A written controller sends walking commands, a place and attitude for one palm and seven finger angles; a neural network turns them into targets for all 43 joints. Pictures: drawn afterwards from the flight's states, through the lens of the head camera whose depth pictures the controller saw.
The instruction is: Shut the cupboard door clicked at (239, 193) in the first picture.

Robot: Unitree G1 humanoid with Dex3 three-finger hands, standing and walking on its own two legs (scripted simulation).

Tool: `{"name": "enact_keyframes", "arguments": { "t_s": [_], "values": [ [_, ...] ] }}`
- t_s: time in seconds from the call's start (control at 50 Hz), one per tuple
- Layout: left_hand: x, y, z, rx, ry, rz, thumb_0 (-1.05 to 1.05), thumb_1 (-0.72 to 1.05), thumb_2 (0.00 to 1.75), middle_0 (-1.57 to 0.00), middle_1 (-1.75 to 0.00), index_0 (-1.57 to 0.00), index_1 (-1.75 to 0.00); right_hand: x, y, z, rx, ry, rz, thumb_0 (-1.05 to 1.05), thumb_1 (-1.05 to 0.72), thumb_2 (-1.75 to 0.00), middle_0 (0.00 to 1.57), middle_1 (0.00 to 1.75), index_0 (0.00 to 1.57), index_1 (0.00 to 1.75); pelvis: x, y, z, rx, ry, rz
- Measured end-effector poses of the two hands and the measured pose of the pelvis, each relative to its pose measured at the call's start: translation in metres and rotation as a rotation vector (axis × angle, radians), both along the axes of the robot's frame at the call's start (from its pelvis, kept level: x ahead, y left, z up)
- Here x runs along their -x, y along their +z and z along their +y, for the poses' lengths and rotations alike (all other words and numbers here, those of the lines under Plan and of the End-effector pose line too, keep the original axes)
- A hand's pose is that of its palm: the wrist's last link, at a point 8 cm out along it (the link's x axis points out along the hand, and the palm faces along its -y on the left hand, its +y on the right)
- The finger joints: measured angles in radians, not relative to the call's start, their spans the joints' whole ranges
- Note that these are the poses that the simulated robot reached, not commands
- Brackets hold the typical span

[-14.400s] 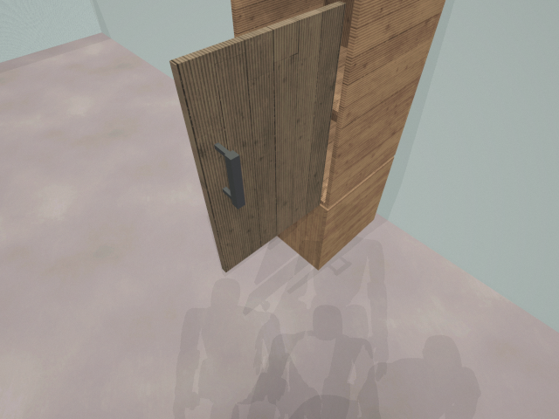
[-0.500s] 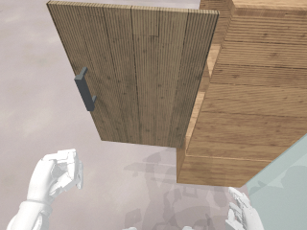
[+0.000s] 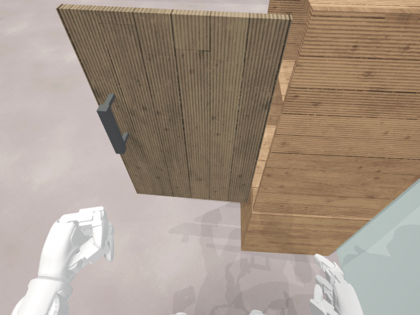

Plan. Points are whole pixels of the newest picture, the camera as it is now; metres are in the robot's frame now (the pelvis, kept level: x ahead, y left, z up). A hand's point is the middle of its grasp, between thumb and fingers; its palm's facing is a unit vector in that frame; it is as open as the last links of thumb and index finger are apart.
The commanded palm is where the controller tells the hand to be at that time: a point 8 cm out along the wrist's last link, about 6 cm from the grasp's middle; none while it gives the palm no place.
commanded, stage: bring the fist close to the handle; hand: left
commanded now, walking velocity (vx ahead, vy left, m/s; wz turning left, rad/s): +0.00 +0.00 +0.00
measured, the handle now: (116, 125) +0.49 +0.25 +0.07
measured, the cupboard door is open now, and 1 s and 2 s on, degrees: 88 88 82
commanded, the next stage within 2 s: push the door shut along its arc in 1.36 s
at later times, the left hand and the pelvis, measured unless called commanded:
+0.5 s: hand (104, 194) +0.31 +0.21 +0.07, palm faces +0.00 -1.00 -0.05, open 3.1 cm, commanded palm +0.30 +0.26 +0.07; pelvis +0.00 -0.01 +0.01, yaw +0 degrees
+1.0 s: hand (115, 155) +0.40 +0.22 +0.07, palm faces -0.02 -1.00 -0.02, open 3.1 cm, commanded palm +0.37 +0.27 +0.07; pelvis -0.01 +0.00 +0.01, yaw -1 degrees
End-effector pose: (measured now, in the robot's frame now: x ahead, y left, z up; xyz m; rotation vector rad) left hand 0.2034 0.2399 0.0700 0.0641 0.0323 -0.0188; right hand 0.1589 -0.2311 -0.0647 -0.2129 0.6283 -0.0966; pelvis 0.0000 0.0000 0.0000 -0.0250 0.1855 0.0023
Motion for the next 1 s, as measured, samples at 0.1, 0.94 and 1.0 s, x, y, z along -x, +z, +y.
{"name": "enact_keyframes", "arguments": {
  "t_s": [0.1,0.94,1.0],
  "values": [
    [-0.01,0.0,0.0,-0.011,0.001,-0.014,0.02,0.9,0.9,-1.3,-1.5,-1.31,-1.5,-0.001,-0.004,-0.002,0.005,0.009,0.008,0.01,-0.91,-0.9,0.2,0.3,0.2,0.3,0.001,-0.001,-0.003,-0.001,0.007,0.002],
    [-0.163,0.003,0.034,0.039,0.008,-0.01,0.02,0.9,0.9,-1.3,-1.5,-1.3,-1.5,0.081,-0.024,-0.026,0.048,-0.145,0.341,0.01,-0.91,-0.9,0.2,0.3,0.2,0.3,0.004,0.006,0.001,-0.007,-0.024,0.052],
    [-0.174,0.003,0.033,0.043,0.002,-0.013,0.02,0.9,0.9,-1.3,-1.5,-1.3,-1.5,0.09,-0.027,-0.026,0.054,-0.156,0.377,0.01,-0.91,-0.9,0.2,0.3,0.2,0.3,0.005,0.005,0.003,-0.004,-0.024,0.06]
  ]
}}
